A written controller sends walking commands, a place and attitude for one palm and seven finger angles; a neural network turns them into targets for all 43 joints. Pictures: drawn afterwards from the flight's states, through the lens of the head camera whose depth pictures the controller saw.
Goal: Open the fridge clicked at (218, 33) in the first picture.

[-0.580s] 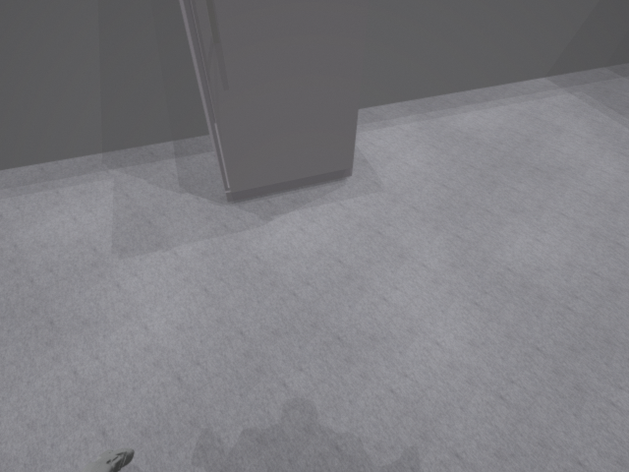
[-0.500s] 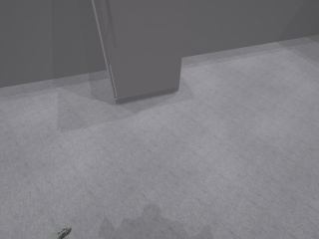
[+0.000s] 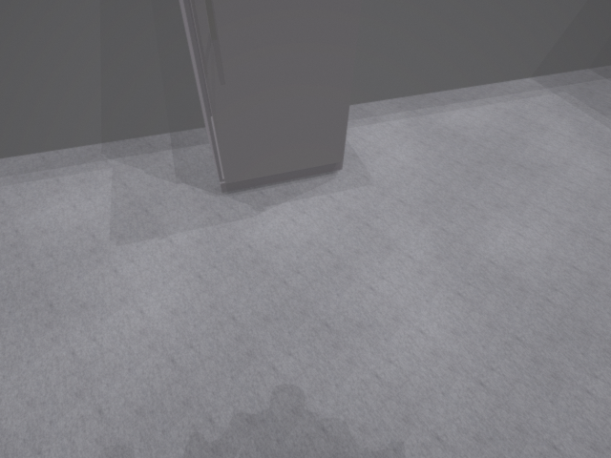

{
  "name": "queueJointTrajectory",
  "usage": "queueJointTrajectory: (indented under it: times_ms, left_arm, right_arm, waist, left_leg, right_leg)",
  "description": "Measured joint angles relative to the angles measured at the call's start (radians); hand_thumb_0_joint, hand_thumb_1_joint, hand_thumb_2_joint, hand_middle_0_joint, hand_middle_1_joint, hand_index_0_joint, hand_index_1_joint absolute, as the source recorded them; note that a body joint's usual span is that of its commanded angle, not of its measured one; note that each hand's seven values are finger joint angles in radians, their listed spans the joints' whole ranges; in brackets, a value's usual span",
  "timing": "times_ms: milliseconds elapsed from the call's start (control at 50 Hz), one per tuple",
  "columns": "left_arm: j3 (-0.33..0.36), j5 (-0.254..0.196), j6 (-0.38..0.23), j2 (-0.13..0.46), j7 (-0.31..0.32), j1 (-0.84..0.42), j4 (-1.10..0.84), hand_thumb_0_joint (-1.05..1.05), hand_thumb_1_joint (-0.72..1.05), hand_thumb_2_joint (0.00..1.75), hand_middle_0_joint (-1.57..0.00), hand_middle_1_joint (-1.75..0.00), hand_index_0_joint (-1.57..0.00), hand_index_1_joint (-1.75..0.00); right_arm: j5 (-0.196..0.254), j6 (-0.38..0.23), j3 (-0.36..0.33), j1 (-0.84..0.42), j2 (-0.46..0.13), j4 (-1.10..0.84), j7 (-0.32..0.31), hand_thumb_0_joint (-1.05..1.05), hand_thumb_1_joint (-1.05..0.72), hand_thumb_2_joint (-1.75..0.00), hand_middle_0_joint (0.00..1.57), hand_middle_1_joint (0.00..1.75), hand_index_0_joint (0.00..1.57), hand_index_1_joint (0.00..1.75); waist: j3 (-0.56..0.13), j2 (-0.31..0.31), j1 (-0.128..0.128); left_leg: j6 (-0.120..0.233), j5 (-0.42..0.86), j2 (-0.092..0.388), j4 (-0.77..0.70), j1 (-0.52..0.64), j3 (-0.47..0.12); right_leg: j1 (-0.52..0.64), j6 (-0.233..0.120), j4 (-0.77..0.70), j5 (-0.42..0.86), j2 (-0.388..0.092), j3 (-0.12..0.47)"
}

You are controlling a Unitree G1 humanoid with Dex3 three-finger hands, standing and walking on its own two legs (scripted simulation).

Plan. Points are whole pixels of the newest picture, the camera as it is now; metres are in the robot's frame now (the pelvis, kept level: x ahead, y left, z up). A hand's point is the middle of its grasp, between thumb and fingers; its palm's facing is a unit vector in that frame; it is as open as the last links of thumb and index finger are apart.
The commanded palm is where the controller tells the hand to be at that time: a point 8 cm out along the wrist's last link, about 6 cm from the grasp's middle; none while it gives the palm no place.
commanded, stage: stand and wait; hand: left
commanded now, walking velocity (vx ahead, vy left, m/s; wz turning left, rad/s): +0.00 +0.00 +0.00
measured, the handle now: out of the picture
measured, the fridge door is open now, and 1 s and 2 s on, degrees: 0 0 0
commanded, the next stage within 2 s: look at it before walking up in 0.24 s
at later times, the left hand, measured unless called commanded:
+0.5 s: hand out of the picture +0.08 +0.25 -0.15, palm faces -0.03 -0.94 -0.33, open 7.4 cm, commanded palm none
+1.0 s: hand out of the picture +0.08 +0.25 -0.15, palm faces -0.03 -0.94 -0.33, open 7.4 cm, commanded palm none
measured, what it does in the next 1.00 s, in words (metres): stands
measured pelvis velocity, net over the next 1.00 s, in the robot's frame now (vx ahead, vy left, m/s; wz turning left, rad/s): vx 0.00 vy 0.01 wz -0.01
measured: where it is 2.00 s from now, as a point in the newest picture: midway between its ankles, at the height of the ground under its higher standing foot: (314, 423)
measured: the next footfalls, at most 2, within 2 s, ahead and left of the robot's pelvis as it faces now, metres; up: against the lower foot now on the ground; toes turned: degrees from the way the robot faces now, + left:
right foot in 1.62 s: +0.34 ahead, -0.13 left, +0.00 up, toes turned -12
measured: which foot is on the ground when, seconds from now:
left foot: down 0.00-1.00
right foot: down 0.00-1.00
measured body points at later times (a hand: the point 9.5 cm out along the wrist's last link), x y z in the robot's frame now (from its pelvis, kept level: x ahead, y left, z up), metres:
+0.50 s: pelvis +0.00 +0.00 +0.00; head +0.00 +0.00 +0.45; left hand +0.08 +0.30 -0.13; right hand +0.07 -0.29 -0.13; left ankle +0.00 +0.14 -0.74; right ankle +0.00 -0.11 -0.74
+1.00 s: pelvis +0.00 +0.01 +0.00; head +0.01 +0.01 +0.45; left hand +0.08 +0.30 -0.13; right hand +0.08 -0.29 -0.13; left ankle +0.00 +0.14 -0.74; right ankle +0.00 -0.11 -0.74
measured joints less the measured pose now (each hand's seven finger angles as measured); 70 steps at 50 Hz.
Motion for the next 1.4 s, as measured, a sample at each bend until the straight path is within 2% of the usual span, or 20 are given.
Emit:
queueJointTrajectory:
  times_ms: [1040, 1180, 1260, 1280, 1320, 1360, 1400]
  left_arm:
    - [-0.005, 0.003, -0.004, -0.009, 0.009, -0.003, 0.025, 0.00, 0.90, 0.90, -0.20, -0.30, -0.20, -0.30]
    - [0.004, 0.012, 0.008, -0.071, -0.009, 0.108, 0.022, 0.00, 0.90, 0.90, -0.20, -0.30, -0.20, -0.30]
    - [0.014, 0.009, 0.001, -0.109, -0.012, 0.181, 0.034, 0.00, 0.90, 0.90, -0.20, -0.30, -0.20, -0.30]
    - [0.017, 0.009, 0.003, -0.115, -0.013, 0.199, 0.041, 0.00, 0.90, 0.90, -0.20, -0.30, -0.20, -0.30]
    - [0.018, 0.012, 0.013, -0.129, -0.011, 0.220, 0.058, 0.00, 0.90, 0.90, -0.20, -0.30, -0.20, -0.30]
    - [0.020, 0.016, 0.014, -0.138, -0.013, 0.214, 0.067, 0.01, 0.90, 0.90, -0.20, -0.30, -0.20, -0.30]
    - [0.027, 0.016, 0.009, -0.141, -0.017, 0.186, 0.059, 0.01, 0.90, 0.90, -0.20, -0.30, -0.20, -0.30]
  right_arm:
    - [0.000, 0.000, 0.007, -0.013, 0.015, 0.040, 0.001, 0.01, -0.91, -0.90, 0.21, 0.30, 0.20, 0.29]
    - [-0.013, 0.011, 0.007, 0.091, 0.078, 0.038, 0.012, 0.01, -0.91, -0.90, 0.20, 0.30, 0.20, 0.29]
    - [-0.009, -0.005, 0.002, 0.158, 0.118, 0.046, 0.012, 0.01, -0.91, -0.90, 0.20, 0.30, 0.20, 0.29]
    - [-0.010, -0.014, 0.001, 0.171, 0.130, 0.048, 0.012, 0.01, -0.91, -0.90, 0.20, 0.30, 0.20, 0.29]
    - [-0.014, -0.039, -0.004, 0.203, 0.152, 0.046, 0.005, 0.01, -0.91, -0.90, 0.20, 0.30, 0.20, 0.29]
    - [-0.012, -0.061, -0.004, 0.247, 0.175, 0.046, -0.007, 0.01, -0.91, -0.90, 0.20, 0.30, 0.20, 0.29]
    - [-0.012, -0.072, -0.002, 0.294, 0.198, 0.057, -0.015, 0.00, -0.91, -0.90, 0.20, 0.30, 0.20, 0.29]
  waist:
    - [-0.013, -0.005, 0.000]
    - [-0.069, -0.005, 0.006]
    - [-0.065, -0.019, 0.006]
    - [-0.064, -0.033, 0.006]
    - [-0.059, -0.041, -0.003]
    - [-0.043, -0.039, -0.024]
    - [-0.023, -0.034, -0.041]
  left_leg:
    - [0.006, 0.015, -0.001, -0.042, 0.026, 0.011]
    - [0.025, -0.157, 0.010, 0.107, -0.019, 0.026]
    - [0.025, -0.147, 0.015, 0.148, -0.010, 0.052]
    - [0.027, -0.166, 0.007, 0.148, 0.001, 0.067]
    - [0.035, -0.192, 0.004, 0.132, 0.029, 0.091]
    - [0.036, -0.185, 0.006, 0.085, 0.070, 0.096]
    - [0.037, -0.171, 0.008, 0.026, 0.114, 0.089]
  right_leg:
    - [0.027, 0.010, -0.053, 0.023, -0.002, 0.011]
    - [0.009, 0.004, 0.027, -0.060, 0.004, 0.016]
    - [0.013, 0.017, 0.085, -0.123, -0.005, 0.020]
    - [0.000, 0.005, 0.124, -0.145, -0.014, 0.028]
    - [-0.070, -0.005, 0.307, -0.211, -0.016, 0.020]
    - [-0.157, -0.008, 0.491, -0.224, -0.017, -0.002]
    - [-0.236, -0.005, 0.591, -0.207, -0.030, -0.028]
